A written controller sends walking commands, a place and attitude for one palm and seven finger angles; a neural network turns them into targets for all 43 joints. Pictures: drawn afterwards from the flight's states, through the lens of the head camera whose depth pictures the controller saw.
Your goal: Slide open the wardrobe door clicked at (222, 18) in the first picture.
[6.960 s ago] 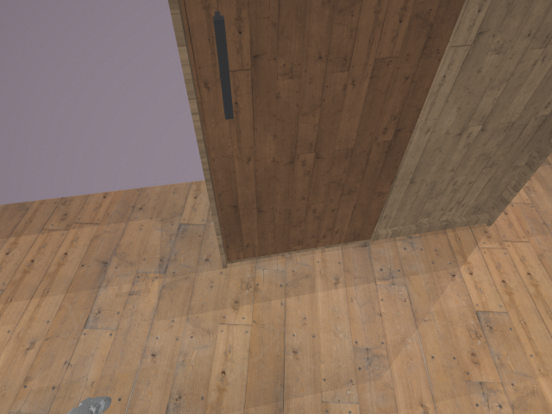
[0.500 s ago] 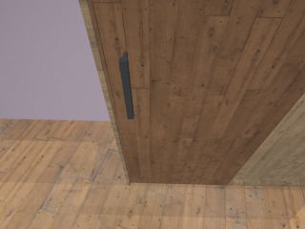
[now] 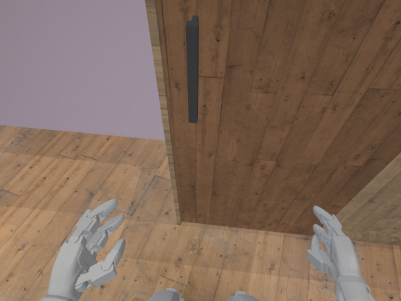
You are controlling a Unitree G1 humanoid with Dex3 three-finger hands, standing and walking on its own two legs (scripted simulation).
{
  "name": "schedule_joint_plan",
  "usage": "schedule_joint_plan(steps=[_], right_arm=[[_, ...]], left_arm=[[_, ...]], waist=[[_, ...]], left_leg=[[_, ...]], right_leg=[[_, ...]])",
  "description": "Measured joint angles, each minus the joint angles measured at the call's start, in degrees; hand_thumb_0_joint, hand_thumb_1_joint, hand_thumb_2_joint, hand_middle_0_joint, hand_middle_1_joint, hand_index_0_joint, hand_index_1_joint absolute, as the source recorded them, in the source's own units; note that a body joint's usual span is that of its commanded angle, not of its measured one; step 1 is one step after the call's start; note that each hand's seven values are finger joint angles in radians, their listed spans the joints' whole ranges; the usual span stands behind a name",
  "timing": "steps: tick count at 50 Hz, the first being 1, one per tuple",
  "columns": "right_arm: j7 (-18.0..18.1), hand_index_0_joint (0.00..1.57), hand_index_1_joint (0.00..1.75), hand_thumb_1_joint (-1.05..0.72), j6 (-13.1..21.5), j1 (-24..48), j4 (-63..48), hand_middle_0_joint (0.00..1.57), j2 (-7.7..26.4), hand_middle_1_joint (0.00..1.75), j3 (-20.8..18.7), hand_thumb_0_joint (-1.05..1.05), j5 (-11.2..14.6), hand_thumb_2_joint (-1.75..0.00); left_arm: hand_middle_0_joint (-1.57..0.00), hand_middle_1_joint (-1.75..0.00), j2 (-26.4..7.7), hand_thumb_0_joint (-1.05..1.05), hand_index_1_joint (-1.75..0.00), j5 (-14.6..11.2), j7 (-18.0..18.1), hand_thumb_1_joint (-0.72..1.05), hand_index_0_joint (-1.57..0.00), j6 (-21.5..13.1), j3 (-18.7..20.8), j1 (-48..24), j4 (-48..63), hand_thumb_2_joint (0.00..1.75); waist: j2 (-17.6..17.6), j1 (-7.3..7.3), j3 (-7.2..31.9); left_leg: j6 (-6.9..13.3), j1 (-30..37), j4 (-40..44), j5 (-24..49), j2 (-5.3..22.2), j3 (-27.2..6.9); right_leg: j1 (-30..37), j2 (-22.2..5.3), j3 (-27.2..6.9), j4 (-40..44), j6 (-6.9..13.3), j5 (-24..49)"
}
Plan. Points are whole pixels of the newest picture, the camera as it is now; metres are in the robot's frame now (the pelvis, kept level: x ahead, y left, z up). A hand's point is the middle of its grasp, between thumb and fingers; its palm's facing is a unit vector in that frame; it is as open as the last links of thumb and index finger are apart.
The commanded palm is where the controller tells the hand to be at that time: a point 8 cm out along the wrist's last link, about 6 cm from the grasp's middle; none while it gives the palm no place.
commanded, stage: raise the hand with hooked fingers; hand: left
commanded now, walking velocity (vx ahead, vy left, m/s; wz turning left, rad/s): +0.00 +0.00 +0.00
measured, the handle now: (194, 75) +0.52 +0.07 +0.18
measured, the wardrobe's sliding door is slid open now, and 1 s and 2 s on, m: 0.00 0.00 0.00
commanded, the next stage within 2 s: move the hooked fingers beside the handle in 1.70 s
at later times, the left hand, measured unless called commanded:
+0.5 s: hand (69, 212) +0.23 +0.24 +0.11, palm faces +0.02 -1.00 -0.07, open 11.4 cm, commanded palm +0.20 +0.29 +0.12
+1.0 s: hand (29, 165) +0.27 +0.29 +0.17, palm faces +0.05 -1.00 -0.06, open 13.8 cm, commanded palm +0.24 +0.34 +0.18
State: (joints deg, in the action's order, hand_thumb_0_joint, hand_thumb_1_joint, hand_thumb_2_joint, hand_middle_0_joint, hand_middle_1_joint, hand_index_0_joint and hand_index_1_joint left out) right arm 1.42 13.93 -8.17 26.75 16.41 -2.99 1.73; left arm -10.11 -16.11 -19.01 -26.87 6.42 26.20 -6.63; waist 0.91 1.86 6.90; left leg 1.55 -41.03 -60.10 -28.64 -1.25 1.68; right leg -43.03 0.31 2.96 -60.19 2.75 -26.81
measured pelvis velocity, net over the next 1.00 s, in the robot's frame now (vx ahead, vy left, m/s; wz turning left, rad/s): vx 0.02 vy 0.03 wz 0.02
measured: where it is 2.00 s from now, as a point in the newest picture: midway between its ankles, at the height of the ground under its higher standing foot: outside the picture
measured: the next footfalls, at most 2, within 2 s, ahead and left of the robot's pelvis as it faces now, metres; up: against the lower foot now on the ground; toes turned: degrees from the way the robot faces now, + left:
none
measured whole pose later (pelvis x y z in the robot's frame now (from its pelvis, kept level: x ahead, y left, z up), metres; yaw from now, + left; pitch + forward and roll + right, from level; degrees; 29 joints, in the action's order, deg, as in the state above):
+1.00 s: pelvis +0.02 +0.03 +0.05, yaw +1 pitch +2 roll -2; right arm 5.9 15.8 -13.7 33.7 14.3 5.0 3.3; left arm -22.7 -20.0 -24.5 -3.2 21.4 4.3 -6.2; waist -2.5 2.6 2.7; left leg 3.4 -20.0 -39.7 -21.2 -1.9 -0.1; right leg -19.5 0.4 4.0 -35.6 0.4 -17.7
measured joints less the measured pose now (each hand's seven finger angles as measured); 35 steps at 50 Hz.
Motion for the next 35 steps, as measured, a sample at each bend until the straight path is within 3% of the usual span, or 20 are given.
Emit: schedule_joint_plan(steps=[2, 5, 9, 13, 16, 25, 35], right_arm=[[0.64, 0.20, 0.30, -0.91, -0.35, -0.34, -0.95, 0.20, -0.30, 0.30, 0.61, 0.01, -0.16, -0.90], [1.37, 0.20, 0.30, -0.91, -0.57, -1.20, -0.51, 0.20, -1.34, 0.30, 2.50, 0.01, -0.58, -0.90], [1.82, 0.20, 0.30, -0.91, -0.96, -2.51, 1.95, 0.20, -3.32, 0.30, 5.36, 0.01, -0.32, -0.90], [2.13, 0.21, 0.30, -0.90, -1.56, -4.78, 4.05, 0.20, -5.07, 0.30, 6.97, 0.01, 0.35, -0.90], [2.25, 0.21, 0.30, -0.90, -1.31, -6.81, 5.04, 0.21, -5.39, 0.30, 7.04, 0.02, 0.45, -0.90], [2.57, 0.21, 0.30, -0.90, 0.95, -9.34, 6.98, 0.20, -1.76, 0.30, 4.80, 0.02, 0.74, -0.90], [3.74, 0.20, 0.30, -0.91, 2.58, -7.02, 6.60, 0.20, -0.51, 0.30, 4.80, 0.02, 1.30, -0.90]], left_arm=[[-0.22, -0.50, -0.12, 0.01, -0.50, 0.87, 2.95, 0.59, -0.23, 1.69, 0.13, 1.70, 3.34, 0.76], [-0.23, -0.55, -1.38, 0.01, -0.54, 1.94, 5.29, 0.52, -0.23, 1.62, 0.38, 1.82, 8.48, 0.73], [-0.23, -0.61, -3.58, 0.01, -0.60, 1.52, 3.34, 0.43, -0.24, 2.84, 1.11, -2.32, 10.75, 0.69], [-0.24, -0.67, -5.38, 0.01, -0.66, 0.19, 0.98, 0.33, -0.24, 8.93, 2.70, -5.72, 9.32, 0.65], [-0.24, -0.71, -5.83, 0.00, -0.71, -1.08, 1.22, 0.26, -0.25, 12.21, 4.48, -5.62, 8.86, 0.62], [-0.26, -0.85, -6.43, 0.00, -0.84, -2.60, 1.25, 0.06, -0.26, 11.30, 7.98, -5.27, 9.17, 0.53], [-0.28, -1.00, -8.78, -0.01, -0.99, -3.02, -0.65, -0.18, -0.28, 15.15, 9.80, -10.76, 7.09, 0.43]], waist=[[-0.40, 0.67, -0.51], [-1.00, 1.17, -1.16], [-2.16, 0.72, -1.75], [-2.95, -0.48, -1.80], [-3.27, -1.44, -1.59], [-3.04, -1.83, -1.97], [-2.51, -0.84, -2.83]], left_leg=[[0.02, -0.70, -1.42, -0.60, 0.09, -1.06], [0.04, -1.27, -2.32, -0.83, 0.18, -2.62], [0.10, -1.05, -1.59, -0.24, 0.32, -3.78], [0.38, 1.10, 1.59, 1.01, 0.41, -3.20], [0.69, 3.49, 4.54, 1.95, 0.41, -2.27], [1.46, 7.93, 8.86, 3.13, 0.02, -1.33], [1.75, 13.41, 13.13, 4.56, -0.33, -1.54]], right_leg=[[0.09, 0.04, 1.08, -0.38, 0.01, -0.36], [0.65, 0.14, 2.64, 0.19, -0.03, -0.29], [1.82, 0.36, 3.74, 2.33, -0.20, 0.72], [3.84, 0.54, 3.06, 5.64, -0.63, 2.26], [5.80, 0.61, 2.06, 8.27, -1.02, 3.34], [10.02, 0.37, 0.96, 12.46, -1.87, 4.70], [15.81, 0.19, 1.01, 17.13, -2.25, 6.24]])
